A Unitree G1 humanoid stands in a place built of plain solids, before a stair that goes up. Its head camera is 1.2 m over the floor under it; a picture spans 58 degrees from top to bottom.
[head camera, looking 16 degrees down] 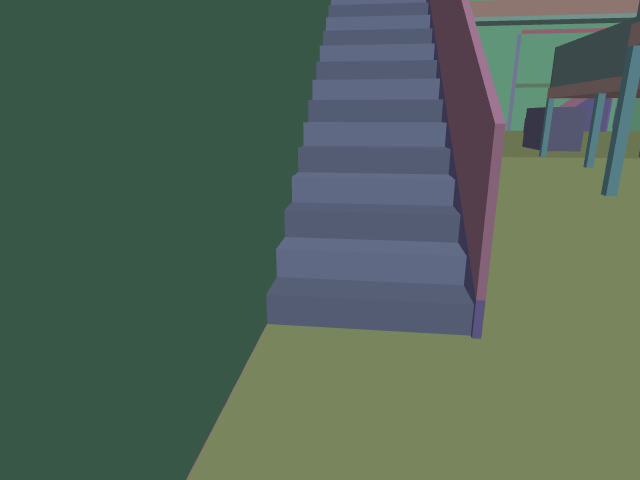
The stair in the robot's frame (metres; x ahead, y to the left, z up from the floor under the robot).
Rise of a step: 0.19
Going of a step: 0.29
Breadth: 1.19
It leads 7 degrees to the right of straight ahead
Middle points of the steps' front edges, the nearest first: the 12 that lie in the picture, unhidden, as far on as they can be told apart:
2.28 -0.27 0.19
2.57 -0.31 0.38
2.86 -0.34 0.57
3.15 -0.38 0.77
3.43 -0.41 0.96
3.72 -0.44 1.15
4.01 -0.48 1.34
4.29 -0.51 1.53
4.58 -0.55 1.72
4.87 -0.58 1.91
5.15 -0.62 2.10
5.44 -0.65 2.29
